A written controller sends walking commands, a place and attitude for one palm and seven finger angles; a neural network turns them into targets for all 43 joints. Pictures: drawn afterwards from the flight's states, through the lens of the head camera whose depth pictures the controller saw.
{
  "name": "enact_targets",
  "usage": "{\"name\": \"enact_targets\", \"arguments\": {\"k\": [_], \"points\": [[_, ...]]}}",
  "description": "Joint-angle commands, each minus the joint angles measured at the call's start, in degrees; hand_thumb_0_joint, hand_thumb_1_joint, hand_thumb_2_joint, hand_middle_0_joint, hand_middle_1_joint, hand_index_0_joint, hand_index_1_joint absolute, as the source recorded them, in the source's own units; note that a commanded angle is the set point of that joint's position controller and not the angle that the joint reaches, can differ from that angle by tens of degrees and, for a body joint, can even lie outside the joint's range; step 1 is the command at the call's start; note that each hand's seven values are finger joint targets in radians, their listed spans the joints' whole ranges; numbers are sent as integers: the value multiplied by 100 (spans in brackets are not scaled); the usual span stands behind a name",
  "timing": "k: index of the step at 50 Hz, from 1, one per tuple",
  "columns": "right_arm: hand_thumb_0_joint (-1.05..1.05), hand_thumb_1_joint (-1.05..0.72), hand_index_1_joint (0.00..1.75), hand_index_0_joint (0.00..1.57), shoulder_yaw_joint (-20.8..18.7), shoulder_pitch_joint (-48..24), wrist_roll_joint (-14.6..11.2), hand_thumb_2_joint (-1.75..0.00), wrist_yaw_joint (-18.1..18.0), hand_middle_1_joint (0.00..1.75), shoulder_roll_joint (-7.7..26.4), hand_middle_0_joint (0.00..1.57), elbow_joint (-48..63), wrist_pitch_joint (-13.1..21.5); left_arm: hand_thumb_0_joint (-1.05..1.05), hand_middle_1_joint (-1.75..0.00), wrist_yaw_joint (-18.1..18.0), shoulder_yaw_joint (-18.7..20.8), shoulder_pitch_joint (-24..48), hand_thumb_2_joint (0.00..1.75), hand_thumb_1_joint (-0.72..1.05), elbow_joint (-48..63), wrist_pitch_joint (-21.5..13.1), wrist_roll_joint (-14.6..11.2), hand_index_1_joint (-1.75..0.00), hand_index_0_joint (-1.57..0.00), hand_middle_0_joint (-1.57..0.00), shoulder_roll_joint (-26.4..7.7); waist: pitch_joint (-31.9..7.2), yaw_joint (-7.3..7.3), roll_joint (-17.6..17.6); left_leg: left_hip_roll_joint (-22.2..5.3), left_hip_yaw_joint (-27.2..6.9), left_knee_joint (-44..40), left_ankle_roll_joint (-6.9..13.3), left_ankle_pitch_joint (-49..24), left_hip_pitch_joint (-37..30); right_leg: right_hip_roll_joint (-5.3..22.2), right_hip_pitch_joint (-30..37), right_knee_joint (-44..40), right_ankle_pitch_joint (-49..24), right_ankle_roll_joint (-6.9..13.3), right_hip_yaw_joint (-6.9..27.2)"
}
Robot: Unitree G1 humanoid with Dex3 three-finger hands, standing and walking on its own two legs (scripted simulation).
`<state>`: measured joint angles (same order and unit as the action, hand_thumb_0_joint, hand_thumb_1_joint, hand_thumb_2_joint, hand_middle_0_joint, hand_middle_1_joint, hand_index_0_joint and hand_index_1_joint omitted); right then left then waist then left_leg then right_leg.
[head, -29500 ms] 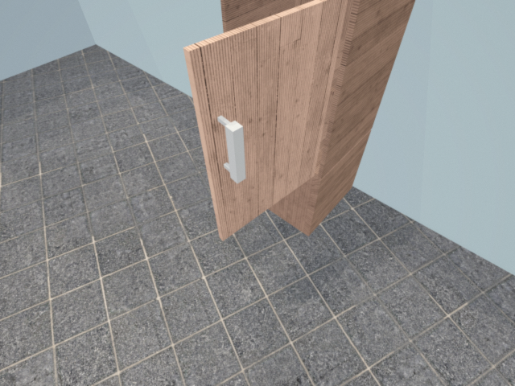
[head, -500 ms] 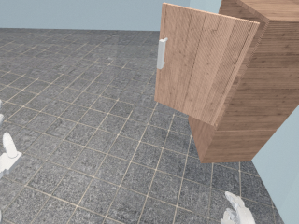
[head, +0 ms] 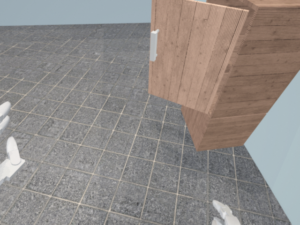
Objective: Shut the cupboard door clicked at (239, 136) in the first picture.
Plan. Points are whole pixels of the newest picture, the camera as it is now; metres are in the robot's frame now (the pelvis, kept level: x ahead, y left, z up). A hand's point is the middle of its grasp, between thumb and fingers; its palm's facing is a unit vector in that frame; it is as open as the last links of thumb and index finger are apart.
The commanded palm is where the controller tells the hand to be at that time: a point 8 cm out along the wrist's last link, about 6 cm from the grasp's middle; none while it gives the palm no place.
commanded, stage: stop stepping back and stand still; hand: left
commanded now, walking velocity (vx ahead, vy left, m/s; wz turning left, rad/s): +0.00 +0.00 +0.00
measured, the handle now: (155, 45) +0.95 +0.00 +0.02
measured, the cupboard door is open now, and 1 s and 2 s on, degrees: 55 55 55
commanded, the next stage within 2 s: let the arm hang, fingers relaxed in 0.94 s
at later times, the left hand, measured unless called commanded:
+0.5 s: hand (38, 152) +0.23 +0.24 +0.15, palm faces +0.43 -0.81 -0.41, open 7.4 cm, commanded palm +0.17 +0.28 +0.18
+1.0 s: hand (46, 139) +0.26 +0.23 +0.16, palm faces +0.40 -0.80 -0.45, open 7.4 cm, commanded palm +0.19 +0.27 +0.18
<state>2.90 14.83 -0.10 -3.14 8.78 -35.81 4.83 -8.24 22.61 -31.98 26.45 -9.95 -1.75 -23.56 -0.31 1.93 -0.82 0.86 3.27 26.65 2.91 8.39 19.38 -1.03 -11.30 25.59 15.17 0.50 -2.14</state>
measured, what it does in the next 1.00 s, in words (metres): shifts its weight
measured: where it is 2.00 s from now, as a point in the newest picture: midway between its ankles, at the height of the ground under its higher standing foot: outside the picture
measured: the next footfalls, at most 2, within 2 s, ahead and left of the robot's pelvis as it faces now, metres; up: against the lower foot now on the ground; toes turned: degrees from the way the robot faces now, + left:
none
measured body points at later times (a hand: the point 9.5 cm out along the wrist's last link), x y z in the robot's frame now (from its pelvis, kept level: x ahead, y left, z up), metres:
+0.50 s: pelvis +0.03 -0.03 +0.00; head +0.01 -0.01 +0.45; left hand +0.20 +0.28 +0.17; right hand +0.19 -0.26 -0.08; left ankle +0.08 +0.07 -0.74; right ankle +0.00 -0.12 -0.74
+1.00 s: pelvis +0.05 -0.03 +0.00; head +0.05 -0.02 +0.45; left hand +0.23 +0.27 +0.18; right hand +0.21 -0.26 -0.08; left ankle +0.08 +0.07 -0.74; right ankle +0.00 -0.12 -0.74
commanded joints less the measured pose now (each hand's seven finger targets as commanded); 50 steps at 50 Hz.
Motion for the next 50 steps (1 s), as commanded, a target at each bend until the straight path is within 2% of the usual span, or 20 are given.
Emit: {"name": "enact_targets", "arguments": {"k": [1, 5, 8, 10, 11, 14, 15, 16, 17, 20, 23, 25, 30, 33, 35, 37, 41, 45, 48, 50], "points": [[0, -90, 30, 20, -411, -718, -9, -90, -131, 30, 802, 20, 917, 260, 0, -30, -189, 919, -21, 90, 90, 1277, -315, -65, -30, -20, -20, -1090, -462, -142, -143, -671, -896, -1057, -288, 1855, 137, 327, 285, -474, 772, 195, 335], [0, -90, 30, 20, -427, -718, -6, -90, -195, 30, 880, 20, 820, 332, 0, -30, -236, 934, 379, 90, 90, 1401, -387, 11, -30, -20, -20, -1144, -384, -153, -710, -790, -999, -1341, -231, 2241, 223, 196, 307, -298, 751, 101, 231], [0, -90, 30, 20, -434, -653, -29, -90, -208, 30, 888, 20, 785, 361, 0, -30, -241, 667, 513, 90, 90, 1085, -372, 60, -30, -20, -20, -878, -164, -153, -869, -808, -1007, -1479, -211, 2486, 428, 109, 350, -273, 680, 82, 213], [0, -90, 30, 20, -454, -645, -31, -90, -199, 30, 893, 20, 730, 376, 0, -30, -250, 668, 624, 90, 90, 901, -357, 95, -30, -20, -20, -913, -94, -167, -690, -730, -915, -1317, -216, 2360, 445, 188, 305, -430, 706, 106, 296], [0, -90, 30, 20, -456, -653, -45, -90, -188, 30, 870, 20, 753, 376, 0, -30, -235, 501, 691, 90, 90, 884, -366, 91, -30, -20, -20, -769, -54, -150, -524, -656, -837, -1101, -226, 2100, 296, 267, 124, -599, 750, 139, 436], [0, -90, 30, 20, -489, -673, -45, -90, -150, 30, 909, 20, 760, 334, 0, -30, -224, 427, 774, 90, 90, 796, -356, 70, -30, -20, -20, -754, 19, -131, -30, -474, -626, -393, -249, 1441, -168, 617, -563, -1094, 1179, 278, 957], [0, -90, 30, 20, -495, -704, -21, -90, -144, 30, 930, 20, 722, 332, 0, -30, -236, 561, 779, 90, 90, 833, -358, 75, -30, -20, -20, -907, -61, -140, 3, -446, -580, -206, -261, 1193, -313, 733, -639, -1155, 1157, 315, 1054], [0, -90, 30, 20, -474, -720, -35, -90, -137, 30, 905, 20, 740, 317, 0, -30, -225, 413, 850, 90, 90, 895, -367, 58, -30, -20, -20, -782, -31, -118, -6, -459, -601, -99, -243, 990, -383, 786, -726, -1131, 1034, 322, 1074], [0, -90, 30, 20, -475, -726, -37, -90, -142, 30, 918, 20, 749, 315, 0, -30, -237, 499, 828, 90, 90, 902, -378, 48, -30, -20, -20, -864, -121, -134, 31, -484, -601, -62, -223, 783, -486, 774, -710, -1060, 815, 297, 1040], [0, -90, 30, 20, -470, -768, -52, -90, -159, 30, 957, 20, 773, 296, 0, -30, -250, 680, 725, 90, 90, 985, -391, 13, -30, -20, -20, -1039, -339, -162, -239, -598, -699, -218, -208, 483, -562, 642, -440, -761, 282, 193, 814], [0, -90, 30, 20, -404, -799, -39, -90, -180, 30, 918, 20, 883, 247, 0, -30, -230, 697, 551, 90, 90, 1042, -402, -15, -30, -20, -20, -1002, -258, -191, -582, -742, -887, -604, -143, 422, -365, 393, -217, -509, -79, 98, 582], [0, -90, 30, 20, -409, -796, -36, -90, -193, 30, 928, 20, 874, 258, 0, -30, -230, 843, 481, 90, 90, 1072, -414, -27, -30, -20, -20, -1121, -409, -210, -549, -750, -875, -615, -131, 247, -352, 366, 20, -436, -426, 66, 538], [0, -90, 30, 20, -425, -705, -78, -90, -173, 30, 926, 20, 877, 231, 0, -30, -212, 762, 170, 90, 90, 1010, -364, -82, -30, -20, -20, -1000, -860, -193, -381, -692, -607, -148, -173, -902, -673, 502, 306, -342, -1542, 64, 634], [0, -90, 30, 20, -422, -679, -105, -90, -165, 30, 925, 20, 896, 160, 0, -30, -208, 657, 123, 90, 90, 995, -309, -107, -30, -20, -20, -915, -953, -172, -175, -690, -514, 5, -183, -1250, -796, 540, 317, -279, -2005, 44, 650], [0, -90, 30, 20, -430, -694, -105, -90, -180, 30, 952, 20, 890, 134, 0, -30, -222, 709, 218, 90, 90, 1043, -285, -104, -30, -20, -20, -1007, -987, -168, -124, -686, -509, 58, -192, -1387, -801, 569, 357, -244, -2186, 40, 634], [0, -90, 30, 20, -415, -696, -114, -90, -187, 30, 927, 20, 913, 101, 0, -30, -220, 673, 245, 90, 90, 1067, -274, -105, -30, -20, -20, -989, -954, -159, -122, -692, -484, 57, -183, -1458, -828, 576, 335, -200, -2258, 29, 610], [0, -90, 30, 20, -407, -722, -108, -90, -210, 30, 913, 20, 928, 66, 0, -30, -228, 727, 281, 90, 90, 1123, -284, -93, -30, -20, -20, -1067, -775, -161, -322, -706, -553, -58, -169, -1187, -726, 548, 224, -259, -1789, 44, 609], [0, -90, 30, 20, -417, -734, -100, -90, -211, 30, 934, 20, 950, 58, 0, -30, -232, 874, 175, 90, 90, 1163, -305, -104, -30, -20, -20, -1182, -807, -179, -326, -696, -554, -81, -160, -1113, -669, 532, 283, -287, -1739, 40, 616], [0, -90, 30, 20, -402, -693, -98, -90, -200, 30, 919, 20, 964, 37, 0, -30, -224, 773, 107, 90, 90, 1116, -310, -117, -30, -20, -20, -1044, -773, -163, -349, -705, -569, -118, -165, -1098, -617, 506, 296, -279, -1656, 38, 583], [0, -90, 30, 20, -421, -707, -104, -90, -197, 30, 937, 20, 950, 40, 0, -30, -223, 848, 7, 90, 90, 1014, -294, -124, -30, -20, -20, -1106, -776, -175, -313, -711, -574, -131, -160, -981, -600, 516, 272, -342, -1581, 28, 597]]}}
